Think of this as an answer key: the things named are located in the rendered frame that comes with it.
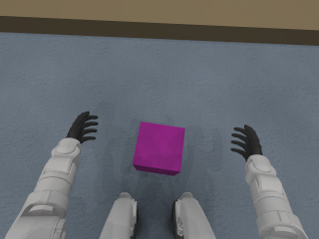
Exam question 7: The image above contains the robot right hand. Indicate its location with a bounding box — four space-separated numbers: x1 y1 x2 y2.
230 124 263 162

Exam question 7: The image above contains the robot left upper arm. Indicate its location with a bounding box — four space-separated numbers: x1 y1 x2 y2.
8 216 67 239

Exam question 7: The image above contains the robot left hand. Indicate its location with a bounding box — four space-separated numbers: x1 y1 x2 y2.
66 111 99 144

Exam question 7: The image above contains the right robot shin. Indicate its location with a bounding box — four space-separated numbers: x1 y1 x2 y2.
176 192 198 235

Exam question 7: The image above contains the right robot thigh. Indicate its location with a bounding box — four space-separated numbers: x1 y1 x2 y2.
175 197 216 239

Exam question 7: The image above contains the robot left forearm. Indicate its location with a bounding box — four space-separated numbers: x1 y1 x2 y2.
4 137 82 239

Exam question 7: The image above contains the robot right forearm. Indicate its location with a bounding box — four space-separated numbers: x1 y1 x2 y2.
244 154 309 239

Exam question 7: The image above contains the carton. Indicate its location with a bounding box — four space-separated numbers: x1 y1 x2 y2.
133 121 185 176

